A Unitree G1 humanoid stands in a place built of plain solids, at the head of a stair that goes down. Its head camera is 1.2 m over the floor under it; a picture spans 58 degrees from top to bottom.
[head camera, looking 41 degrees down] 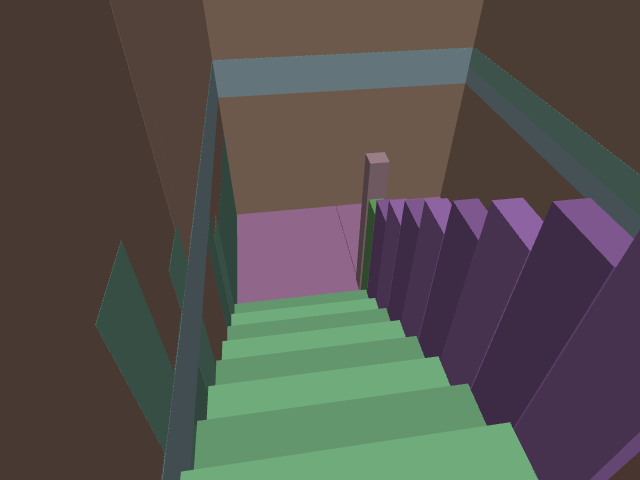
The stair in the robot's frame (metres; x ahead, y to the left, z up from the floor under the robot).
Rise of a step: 0.17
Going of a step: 0.24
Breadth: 1.05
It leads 8 degrees to the left of straight ahead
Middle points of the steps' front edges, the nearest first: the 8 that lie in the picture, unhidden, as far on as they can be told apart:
0.60 -0.10 -0.17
0.84 -0.07 -0.35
1.09 -0.03 -0.52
1.33 0.01 -0.69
1.57 0.04 -0.87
1.81 0.08 -1.04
2.05 0.11 -1.21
2.30 0.15 -1.39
